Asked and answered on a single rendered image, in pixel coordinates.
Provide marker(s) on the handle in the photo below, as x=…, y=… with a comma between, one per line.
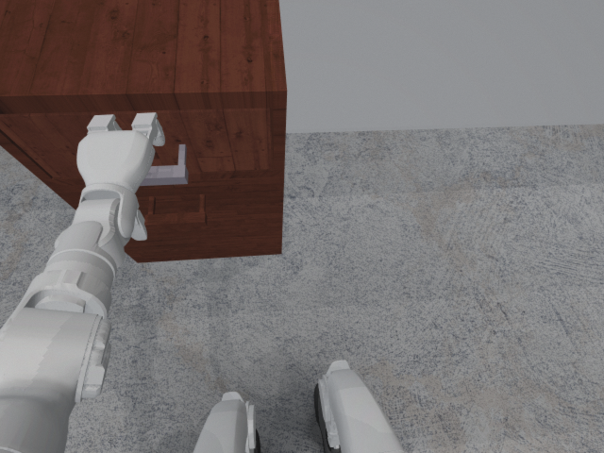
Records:
x=174, y=220
x=170, y=174

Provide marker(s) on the left robot upper arm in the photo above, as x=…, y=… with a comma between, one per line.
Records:
x=49, y=360

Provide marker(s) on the cabinet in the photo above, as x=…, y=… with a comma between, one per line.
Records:
x=131, y=55

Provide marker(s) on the left robot thigh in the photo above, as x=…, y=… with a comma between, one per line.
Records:
x=230, y=428

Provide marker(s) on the drawer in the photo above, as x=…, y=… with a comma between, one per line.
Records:
x=216, y=139

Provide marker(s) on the right robot thigh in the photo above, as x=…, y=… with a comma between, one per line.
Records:
x=361, y=423

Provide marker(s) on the robot left forearm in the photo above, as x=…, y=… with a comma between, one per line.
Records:
x=79, y=274

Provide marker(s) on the robot left hand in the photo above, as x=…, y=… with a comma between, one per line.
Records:
x=109, y=154

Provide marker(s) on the robot thigh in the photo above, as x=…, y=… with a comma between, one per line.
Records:
x=230, y=428
x=361, y=423

